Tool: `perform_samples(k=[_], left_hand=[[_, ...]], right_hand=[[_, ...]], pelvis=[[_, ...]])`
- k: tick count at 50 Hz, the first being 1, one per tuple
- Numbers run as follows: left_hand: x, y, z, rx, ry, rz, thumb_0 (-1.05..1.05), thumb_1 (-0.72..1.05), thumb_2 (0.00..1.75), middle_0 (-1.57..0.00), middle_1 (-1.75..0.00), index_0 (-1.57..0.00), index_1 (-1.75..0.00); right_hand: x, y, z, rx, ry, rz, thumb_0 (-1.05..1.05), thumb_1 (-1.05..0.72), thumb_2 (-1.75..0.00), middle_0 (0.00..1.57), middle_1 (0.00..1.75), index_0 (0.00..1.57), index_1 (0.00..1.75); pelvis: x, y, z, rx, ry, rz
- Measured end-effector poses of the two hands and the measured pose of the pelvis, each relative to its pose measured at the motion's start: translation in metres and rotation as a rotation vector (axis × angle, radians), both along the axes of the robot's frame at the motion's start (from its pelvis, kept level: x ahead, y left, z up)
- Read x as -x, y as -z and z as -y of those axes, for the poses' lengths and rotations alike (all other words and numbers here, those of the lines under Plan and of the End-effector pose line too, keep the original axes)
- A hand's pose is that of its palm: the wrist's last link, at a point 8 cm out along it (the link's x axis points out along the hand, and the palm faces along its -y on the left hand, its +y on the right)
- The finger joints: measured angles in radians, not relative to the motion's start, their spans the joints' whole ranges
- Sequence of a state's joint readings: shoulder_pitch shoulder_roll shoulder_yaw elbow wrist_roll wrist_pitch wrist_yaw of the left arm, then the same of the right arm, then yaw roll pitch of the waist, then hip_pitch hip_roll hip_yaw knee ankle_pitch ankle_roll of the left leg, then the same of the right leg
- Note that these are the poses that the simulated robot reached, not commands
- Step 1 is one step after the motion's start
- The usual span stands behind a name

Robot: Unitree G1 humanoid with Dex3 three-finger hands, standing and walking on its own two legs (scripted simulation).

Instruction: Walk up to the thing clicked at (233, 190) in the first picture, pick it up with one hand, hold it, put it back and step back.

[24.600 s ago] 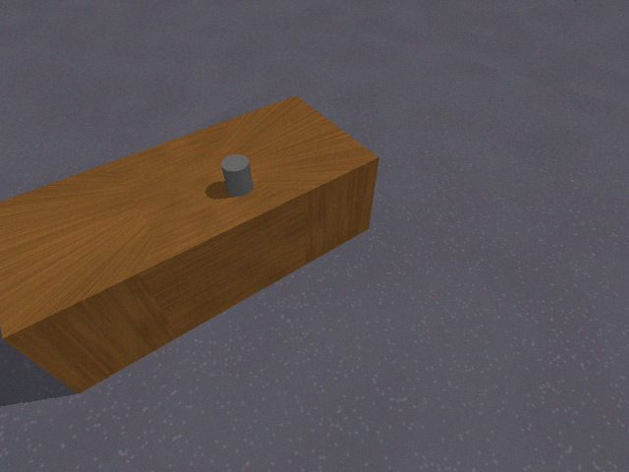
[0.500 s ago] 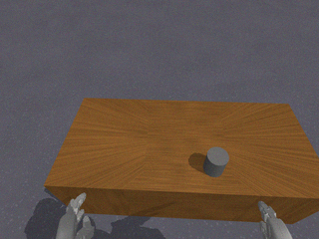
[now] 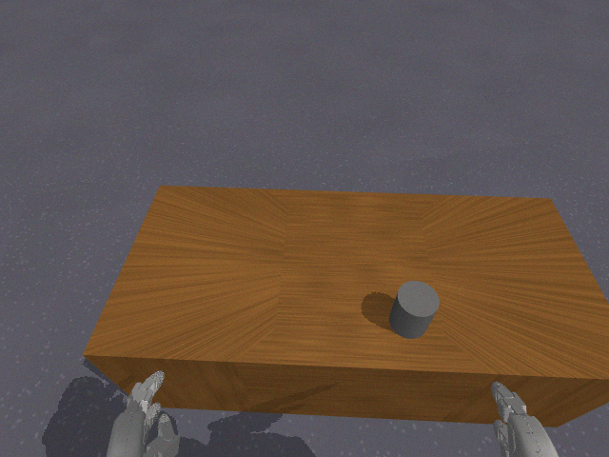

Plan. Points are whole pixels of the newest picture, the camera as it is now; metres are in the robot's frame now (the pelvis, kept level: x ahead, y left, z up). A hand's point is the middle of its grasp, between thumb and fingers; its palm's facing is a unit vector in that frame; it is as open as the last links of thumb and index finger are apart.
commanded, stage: home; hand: right
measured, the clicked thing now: (412, 310) +0.48 -0.20 -0.27
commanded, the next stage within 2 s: stand in 1.08 s
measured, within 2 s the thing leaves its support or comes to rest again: neither
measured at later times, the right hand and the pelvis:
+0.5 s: hand out of the picture +0.16 -0.18 -0.04, palm faces +0.05 +0.98 -0.21, open 17.5 cm; pelvis -0.01 +0.00 +0.00, yaw +0 degrees
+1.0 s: hand out of the picture +0.06 -0.26 -0.10, palm faces +0.00 +0.94 -0.33, open 17.2 cm; pelvis +0.00 -0.02 +0.05, yaw +0 degrees
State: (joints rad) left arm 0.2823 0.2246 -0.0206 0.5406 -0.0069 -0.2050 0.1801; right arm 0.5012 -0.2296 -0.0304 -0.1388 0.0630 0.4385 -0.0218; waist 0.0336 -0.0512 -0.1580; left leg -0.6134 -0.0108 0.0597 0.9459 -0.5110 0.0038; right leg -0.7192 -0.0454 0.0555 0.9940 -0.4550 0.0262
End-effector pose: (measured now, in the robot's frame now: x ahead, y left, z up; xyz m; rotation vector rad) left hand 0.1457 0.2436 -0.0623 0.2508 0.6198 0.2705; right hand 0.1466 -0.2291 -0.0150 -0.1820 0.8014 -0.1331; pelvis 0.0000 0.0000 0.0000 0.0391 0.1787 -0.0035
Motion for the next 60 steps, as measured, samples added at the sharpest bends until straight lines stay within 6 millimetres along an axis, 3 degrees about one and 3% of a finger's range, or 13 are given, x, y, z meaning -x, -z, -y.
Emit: perform_samples(k=[25,30,36,41,51,60], left_hand=[[0.005,-0.002,0.001,-0.001,0.001,0.016,0.01,0.9,0.91,-0.21,-0.3,-0.21,-0.31],[0.015,0.012,-0.006,-0.049,0.156,-0.245,0.01,0.9,0.91,-0.21,-0.3,-0.21,-0.31],[0.037,0.002,-0.024,-0.044,0.107,-0.381,0.01,0.9,0.91,-0.21,-0.3,-0.21,-0.31],[0.056,-0.002,-0.031,-0.052,0.053,-0.458,0.01,0.9,0.91,-0.21,-0.3,-0.21,-0.31],[0.07,0.002,-0.017,0.03,0.025,-0.551,0.01,0.9,0.91,-0.21,-0.3,-0.2,-0.31],[0.076,0.005,-0.015,0.071,0.013,-0.575,0.01,0.9,0.91,-0.21,-0.3,-0.21,-0.31]], right_hand=[[0.007,0.001,0.0,-0.002,-0.003,0.002,-0.01,0.54,-0.05,0.06,0.05,0.05,0.05],[0.005,0.023,0.021,0.098,-0.068,0.04,-0.01,0.53,-0.05,0.06,0.05,0.06,0.05],[0.03,0.046,0.056,0.119,-0.041,-0.092,-0.01,0.53,-0.05,0.06,0.05,0.06,0.05],[0.056,0.056,0.072,0.117,0.002,-0.203,-0.01,0.51,-0.06,0.06,0.06,0.06,0.05],[0.101,0.052,0.077,0.118,0.054,-0.368,-0.01,0.49,-0.07,0.07,0.06,0.06,0.06],[0.119,0.046,0.074,0.128,0.083,-0.421,0.0,0.49,-0.08,0.07,0.06,0.06,0.06]], pelvis=[[0.007,0.0,0.001,-0.002,-0.002,0.009],[0.012,-0.01,0.002,0.025,0.002,0.102],[0.01,-0.023,0.011,0.037,-0.001,0.145],[0.007,-0.032,0.019,0.026,-0.005,0.17],[0.004,-0.051,0.02,0.035,-0.007,0.205],[0.007,-0.059,0.016,0.038,-0.005,0.239]])
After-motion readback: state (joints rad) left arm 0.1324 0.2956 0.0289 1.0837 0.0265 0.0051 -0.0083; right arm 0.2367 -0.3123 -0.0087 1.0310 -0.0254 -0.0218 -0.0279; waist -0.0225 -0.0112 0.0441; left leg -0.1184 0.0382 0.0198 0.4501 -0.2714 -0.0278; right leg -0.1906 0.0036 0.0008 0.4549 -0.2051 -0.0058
